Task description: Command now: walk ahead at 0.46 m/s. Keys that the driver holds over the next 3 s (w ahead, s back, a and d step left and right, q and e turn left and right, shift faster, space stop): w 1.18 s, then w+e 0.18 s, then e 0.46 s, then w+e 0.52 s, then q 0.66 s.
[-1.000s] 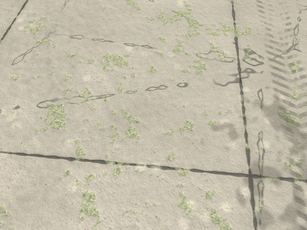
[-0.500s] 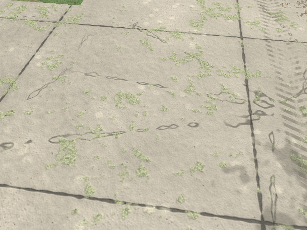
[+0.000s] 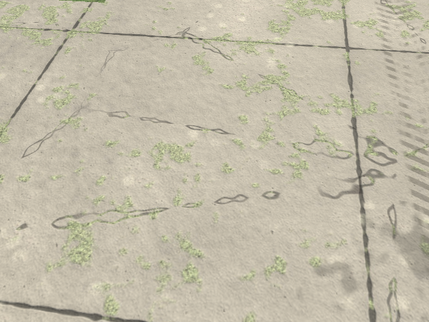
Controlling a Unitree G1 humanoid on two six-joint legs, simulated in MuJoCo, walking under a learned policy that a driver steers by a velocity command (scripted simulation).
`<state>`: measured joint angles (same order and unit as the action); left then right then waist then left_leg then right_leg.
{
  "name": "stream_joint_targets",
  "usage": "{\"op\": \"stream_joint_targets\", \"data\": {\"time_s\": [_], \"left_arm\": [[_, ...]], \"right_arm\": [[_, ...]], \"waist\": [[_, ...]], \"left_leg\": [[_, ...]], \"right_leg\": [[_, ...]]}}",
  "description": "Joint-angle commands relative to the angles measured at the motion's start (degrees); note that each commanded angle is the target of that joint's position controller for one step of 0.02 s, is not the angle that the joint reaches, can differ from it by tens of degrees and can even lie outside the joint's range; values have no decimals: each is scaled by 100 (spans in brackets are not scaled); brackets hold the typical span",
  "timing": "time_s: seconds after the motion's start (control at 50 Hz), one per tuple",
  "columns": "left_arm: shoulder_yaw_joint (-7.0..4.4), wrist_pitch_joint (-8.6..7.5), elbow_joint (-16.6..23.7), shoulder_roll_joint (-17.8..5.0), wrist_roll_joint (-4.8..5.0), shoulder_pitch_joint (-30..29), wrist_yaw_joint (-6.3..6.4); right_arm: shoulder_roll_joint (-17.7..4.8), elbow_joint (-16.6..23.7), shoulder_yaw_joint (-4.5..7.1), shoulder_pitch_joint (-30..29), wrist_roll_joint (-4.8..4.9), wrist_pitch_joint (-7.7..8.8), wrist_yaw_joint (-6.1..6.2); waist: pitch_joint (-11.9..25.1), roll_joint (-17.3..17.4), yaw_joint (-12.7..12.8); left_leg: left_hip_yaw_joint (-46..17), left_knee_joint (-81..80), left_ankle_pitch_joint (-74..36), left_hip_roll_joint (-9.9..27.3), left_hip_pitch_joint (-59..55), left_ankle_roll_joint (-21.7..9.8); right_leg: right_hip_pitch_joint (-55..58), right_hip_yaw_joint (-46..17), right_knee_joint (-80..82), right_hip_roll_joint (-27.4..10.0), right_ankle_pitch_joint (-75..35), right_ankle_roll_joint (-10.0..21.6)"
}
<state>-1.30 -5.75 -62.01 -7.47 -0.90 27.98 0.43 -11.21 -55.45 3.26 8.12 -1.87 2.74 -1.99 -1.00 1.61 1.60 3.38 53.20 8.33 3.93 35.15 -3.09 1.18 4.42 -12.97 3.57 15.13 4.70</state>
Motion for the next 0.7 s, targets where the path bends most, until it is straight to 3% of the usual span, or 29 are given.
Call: {"op": "stream_joint_targets", "data": {"time_s": [0.02, 0.08, 0.12, 0.16, 0.18, 0.2, 0.22, 0.24, 0.26, 0.28, 0.32, 0.34, 0.38, 0.42, 0.48, 0.54, 0.64, 0.7], "left_arm": [[-64, -81, 109, -660, 11, 336, 29], [-80, -103, 37, -769, 12, 434, 56], [-98, -115, 22, -848, -3, 319, 69], [-143, -88, 20, -989, -39, 168, 95], [-160, -47, 36, -1037, -26, 70, 93], [-132, -29, 112, -942, 11, 86, 66], [-17, 0, 249, -265, 203, 722, -11], [-148, 22, 243, -693, 125, 507, -30], [-194, 32, 473, -812, 61, -139, -33], [-192, 2, 566, -797, 22, -494, -56], [-190, 111, 519, -575, -99, -408, -87], [-178, 187, 479, -454, -128, -304, -119], [-186, 283, 557, -431, -140, -470, -158], [-198, 343, 758, -515, -139, -992, -186], [-200, 356, 1043, -598, -96, -1816, -212], [-151, 333, 1243, -521, -47, -2428, -228], [-125, 274, 1510, -551, -36, -3140, -224], [-167, 203, 1556, -645, -34, -3014, -200]], "right_arm": [[10, 503, -72, -744, 50, 19, -29], [-73, 671, -82, -1083, 81, 22, -12], [-206, 684, -32, -922, 79, 50, 39], [-411, 424, 83, -23, 70, 109, 120], [-510, 125, 161, 851, 50, 152, 165], [-814, -94, 273, 1693, -75, 188, 219], [-1392, -103, 419, 2197, -208, 186, 224], [-1241, -81, 392, 1791, 16, 106, 147], [-976, 28, 303, 1050, 114, 107, 135], [-599, 92, 199, 669, 123, 156, 109], [-226, -50, 69, 660, 111, 250, 153], [-179, -125, 37, 798, 104, 295, 177], [-335, -235, 46, 1109, 107, 373, 200], [-490, -270, 60, 1310, 109, 387, 201], [-468, -307, 20, 1658, 122, 366, 193], [-467, -362, -9, 1977, 127, 365, 203], [-506, -515, -22, 2406, 65, 347, 266], [-620, -533, 9, 2248, 27, 330, 319]], "waist": [[-727, -607, 1], [-743, -687, 33], [-608, -665, -134], [-84, -691, -537], [344, -588, -897], [833, -358, -1178], [1650, 838, -897], [1685, 430, -803], [659, 199, -523], [165, -106, -415], [-144, -100, -43], [-135, -45, 36], [-196, 3, 88], [-343, 42, 38], [-495, 66, -159], [-509, 128, -337], [-571, 220, -543], [-504, 273, -338]], "left_leg": [[276, -1053, -516, -153, 263, 42], [412, -1779, -674, -304, -243, -123], [416, -1993, -514, -442, -647, -336], [436, -2107, -108, -726, -1547, -557], [451, -2495, -259, -812, -2512, -662], [-281, -2592, 195, -116, -3822, -857], [-3124, -2905, 914, 1754, -5421, -1663], [-4480, -3841, 1514, 1910, -5148, -1813], [-3523, -4027, 1950, 1714, -4238, -1561], [-2868, -4267, 1481, 1487, -3421, -1375], [-1887, -4461, 439, 1011, -2496, -1023], [-1611, -4498, 104, 906, -2336, -967], [-1273, -4568, -462, 788, -2294, -979], [-1066, -4732, -493, 720, -2390, -970], [-863, -4818, -860, 617, -2752, -896], [-643, -4739, -1433, 545, -3095, -785], [-544, -4422, -2230, 749, -4018, -845], [-446, -3919, -3425, 895, -4332, -776]], "right_leg": [[-357, -646, 509, -1334, -2935, 552], [-193, -564, 473, -1454, -3440, 541], [118, -474, 94, -1554, -4504, 498], [418, -350, -1075, -1545, -5807, 398], [218, -241, -2137, -1411, -5641, 319], [-760, -147, -3566, -1199, -4166, 263], [-2699, 78, -6064, -251, -190, 41], [-3433, -673, -6839, 9, 1204, 119], [-3820, -750, -6729, -405, 654, 172], [-3686, -727, -6353, -613, 243, 177], [-3073, -721, -5722, -872, 48, 96], [-2880, -691, -5533, -904, 32, 39], [-3003, -563, -5253, -944, -95, -60], [-3447, -453, -4858, -1042, -483, -166], [-3966, -307, -4030, -1093, -1080, -301], [-3934, -129, -3135, -959, -1503, -344], [-3975, 36, -2280, -733, -1405, -175], [-3471, 107, -1888, -524, -817, 77]]}}
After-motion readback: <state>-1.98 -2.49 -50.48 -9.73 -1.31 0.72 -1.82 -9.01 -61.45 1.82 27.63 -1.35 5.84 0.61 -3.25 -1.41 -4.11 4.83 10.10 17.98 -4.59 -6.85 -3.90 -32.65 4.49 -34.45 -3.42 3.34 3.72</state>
